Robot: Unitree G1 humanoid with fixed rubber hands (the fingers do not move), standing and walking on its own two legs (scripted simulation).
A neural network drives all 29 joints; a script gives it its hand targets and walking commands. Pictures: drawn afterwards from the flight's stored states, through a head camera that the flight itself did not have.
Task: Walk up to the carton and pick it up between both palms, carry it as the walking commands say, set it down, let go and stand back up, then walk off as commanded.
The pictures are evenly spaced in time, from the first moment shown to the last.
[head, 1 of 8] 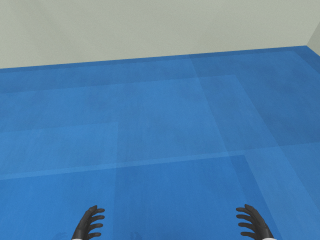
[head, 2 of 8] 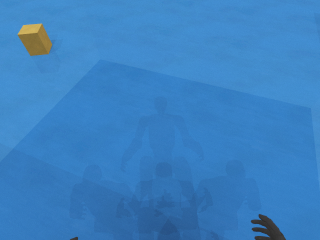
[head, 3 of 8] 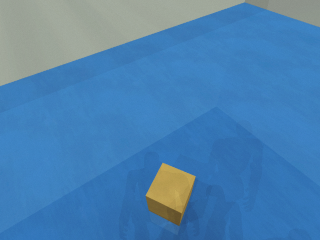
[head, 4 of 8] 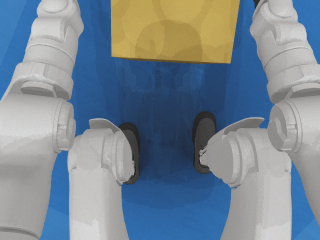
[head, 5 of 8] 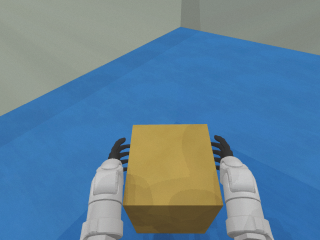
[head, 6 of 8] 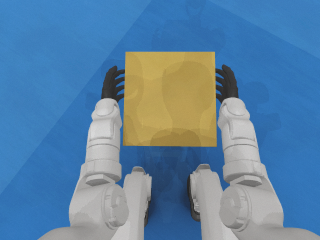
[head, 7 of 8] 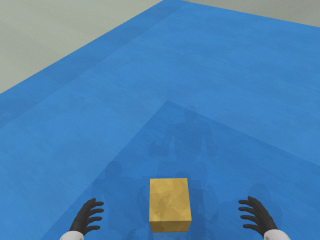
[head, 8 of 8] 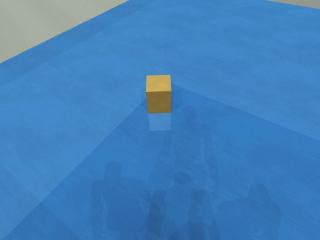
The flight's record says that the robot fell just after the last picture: no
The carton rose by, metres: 0.67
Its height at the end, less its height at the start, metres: +0.00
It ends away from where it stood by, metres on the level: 0.00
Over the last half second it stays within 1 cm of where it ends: yes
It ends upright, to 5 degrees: yes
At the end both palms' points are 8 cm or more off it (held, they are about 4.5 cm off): yes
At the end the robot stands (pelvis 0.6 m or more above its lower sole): yes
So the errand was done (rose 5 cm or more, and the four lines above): yes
